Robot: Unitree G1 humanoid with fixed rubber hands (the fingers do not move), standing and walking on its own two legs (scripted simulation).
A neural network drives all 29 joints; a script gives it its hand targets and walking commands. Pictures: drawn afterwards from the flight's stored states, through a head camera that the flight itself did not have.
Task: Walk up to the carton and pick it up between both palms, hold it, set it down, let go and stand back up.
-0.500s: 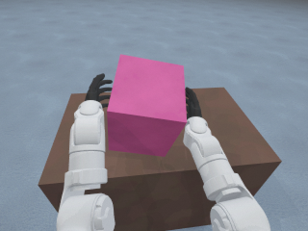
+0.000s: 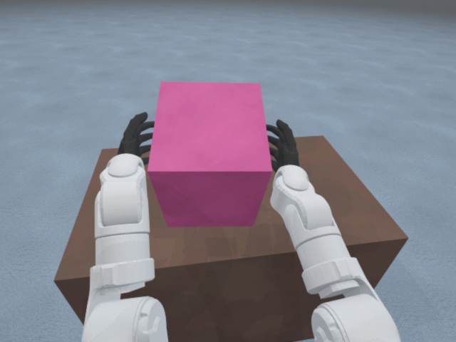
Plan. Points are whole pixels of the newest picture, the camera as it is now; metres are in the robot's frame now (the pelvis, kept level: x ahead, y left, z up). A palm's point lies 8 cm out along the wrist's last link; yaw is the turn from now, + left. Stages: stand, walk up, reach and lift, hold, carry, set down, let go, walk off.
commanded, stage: hold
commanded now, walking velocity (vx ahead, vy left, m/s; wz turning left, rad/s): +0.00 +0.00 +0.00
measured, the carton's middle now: (210, 160) +0.38 +0.01 +0.19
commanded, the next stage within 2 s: none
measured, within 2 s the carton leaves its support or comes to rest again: neither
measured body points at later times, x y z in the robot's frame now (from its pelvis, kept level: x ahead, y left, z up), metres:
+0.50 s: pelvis +0.00 +0.00 +0.00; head -0.05 +0.02 +0.45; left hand +0.39 +0.14 +0.20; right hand +0.37 -0.12 +0.16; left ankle +0.05 +0.13 -0.74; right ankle +0.03 -0.09 -0.74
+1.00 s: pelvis +0.00 +0.00 +0.00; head -0.06 +0.02 +0.44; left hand +0.37 +0.14 +0.21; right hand +0.36 -0.12 +0.19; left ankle +0.05 +0.13 -0.74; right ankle +0.03 -0.09 -0.74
